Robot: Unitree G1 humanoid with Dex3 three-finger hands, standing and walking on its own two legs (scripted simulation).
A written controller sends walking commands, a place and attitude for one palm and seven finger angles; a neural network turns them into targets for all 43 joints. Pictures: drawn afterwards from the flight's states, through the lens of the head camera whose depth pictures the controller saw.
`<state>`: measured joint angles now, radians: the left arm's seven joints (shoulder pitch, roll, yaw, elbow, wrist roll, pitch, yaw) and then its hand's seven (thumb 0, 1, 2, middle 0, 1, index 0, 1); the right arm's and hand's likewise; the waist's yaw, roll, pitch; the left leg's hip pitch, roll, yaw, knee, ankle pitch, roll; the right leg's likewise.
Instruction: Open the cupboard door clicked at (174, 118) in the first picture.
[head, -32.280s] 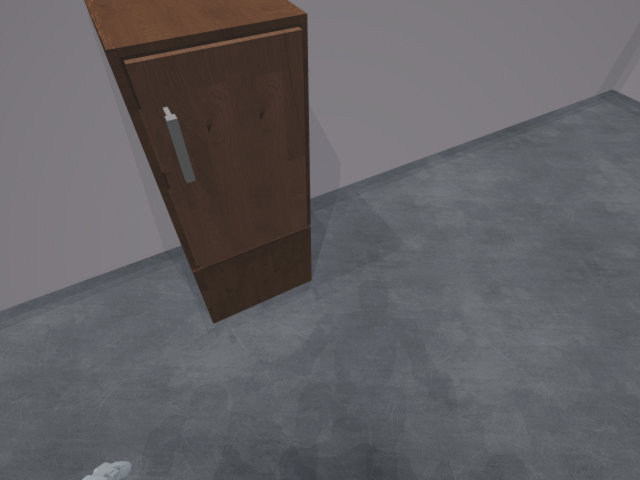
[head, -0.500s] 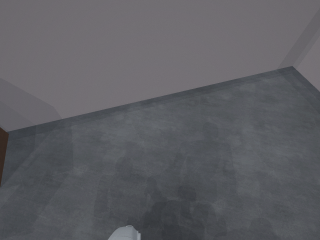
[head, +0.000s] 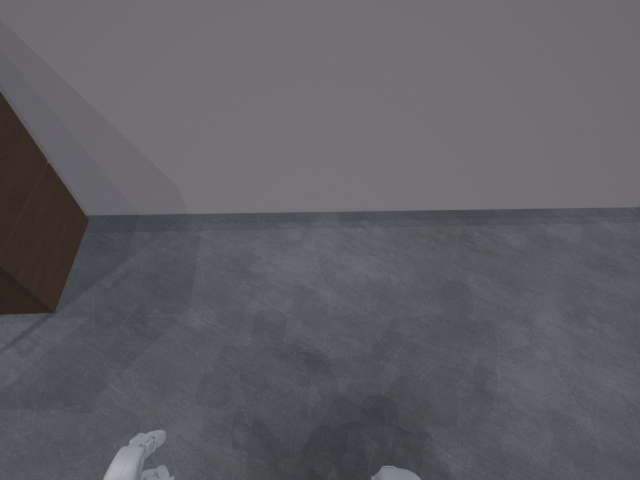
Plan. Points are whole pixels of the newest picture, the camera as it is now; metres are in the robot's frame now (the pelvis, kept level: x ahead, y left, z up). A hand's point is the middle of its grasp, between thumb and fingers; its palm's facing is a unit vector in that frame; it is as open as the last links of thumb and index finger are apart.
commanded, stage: turn to face it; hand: left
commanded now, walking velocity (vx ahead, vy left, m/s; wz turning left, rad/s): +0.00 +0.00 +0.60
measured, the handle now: out of the picture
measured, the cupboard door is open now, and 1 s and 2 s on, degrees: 50 50 50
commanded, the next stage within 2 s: take the last steps up to it in 1.34 s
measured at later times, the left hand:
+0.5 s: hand out of the picture -0.03 +0.19 -0.19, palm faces +0.38 -0.90 -0.22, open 7.4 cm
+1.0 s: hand out of the picture +0.02 +0.21 -0.16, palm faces +0.57 -0.77 -0.28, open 7.4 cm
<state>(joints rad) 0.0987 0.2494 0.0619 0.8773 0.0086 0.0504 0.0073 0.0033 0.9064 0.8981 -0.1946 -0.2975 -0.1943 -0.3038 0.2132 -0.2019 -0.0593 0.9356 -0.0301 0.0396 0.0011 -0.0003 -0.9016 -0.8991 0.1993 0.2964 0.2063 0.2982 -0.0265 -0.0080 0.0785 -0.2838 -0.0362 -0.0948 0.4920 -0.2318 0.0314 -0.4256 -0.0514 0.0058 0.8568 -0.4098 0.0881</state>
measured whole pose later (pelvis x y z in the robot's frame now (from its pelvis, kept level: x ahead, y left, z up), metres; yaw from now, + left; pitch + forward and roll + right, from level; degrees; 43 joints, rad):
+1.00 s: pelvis +0.03 -0.04 -0.01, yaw +36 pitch +1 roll +0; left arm 0.11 0.22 0.05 0.85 0.01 0.01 0.01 0.00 0.90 0.90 -0.20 -0.30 -0.20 -0.30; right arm 0.21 -0.22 -0.08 0.94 -0.02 0.06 0.00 0.00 -0.90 -0.90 0.20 0.30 0.21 0.30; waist -0.02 0.02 0.08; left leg -0.36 -0.06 -0.15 0.65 -0.34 -0.02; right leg -0.28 -0.03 -0.02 0.56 -0.30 0.04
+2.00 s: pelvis +0.06 +0.03 -0.01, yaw +59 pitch -2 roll +1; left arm 0.20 0.15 0.04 0.96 0.02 -0.04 -0.01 0.00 0.90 0.90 -0.20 -0.30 -0.20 -0.30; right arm 0.37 -0.21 -0.07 1.10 -0.04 0.04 0.01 0.00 -0.91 -0.90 0.20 0.30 0.20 0.30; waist -0.02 0.04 0.04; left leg -0.39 -0.03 0.01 1.01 -0.38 0.02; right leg -0.22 -0.07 -0.14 0.55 -0.30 -0.01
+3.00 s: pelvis +0.15 +0.38 -0.01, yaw +58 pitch -1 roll +0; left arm 0.13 0.14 0.04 0.98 0.01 -0.06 0.00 0.00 0.91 0.90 -0.19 -0.30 -0.20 -0.30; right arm 0.41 -0.13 -0.03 1.16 -0.02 -0.01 -0.01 0.00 -0.91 -0.90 0.20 0.30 0.20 0.30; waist -0.04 0.02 0.10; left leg -0.30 0.05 0.08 1.08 -0.48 0.00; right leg -0.30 -0.04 -0.13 0.59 -0.28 -0.03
